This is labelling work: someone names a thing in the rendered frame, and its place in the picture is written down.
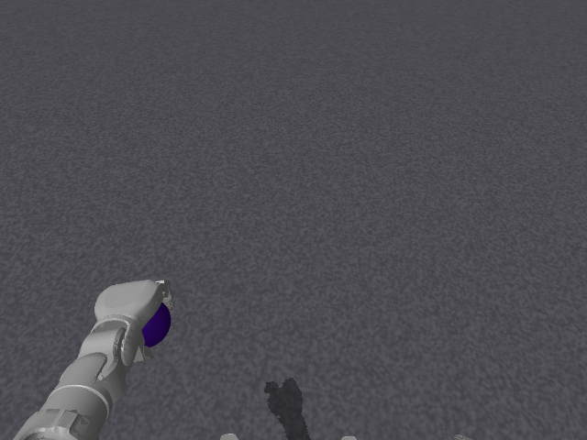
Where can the ball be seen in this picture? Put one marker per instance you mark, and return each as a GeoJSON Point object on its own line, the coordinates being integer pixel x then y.
{"type": "Point", "coordinates": [157, 327]}

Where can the left robot hand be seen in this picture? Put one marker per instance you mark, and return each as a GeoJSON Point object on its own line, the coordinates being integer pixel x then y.
{"type": "Point", "coordinates": [139, 300]}

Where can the left robot arm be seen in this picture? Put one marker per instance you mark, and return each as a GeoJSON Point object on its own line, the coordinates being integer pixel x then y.
{"type": "Point", "coordinates": [83, 399]}

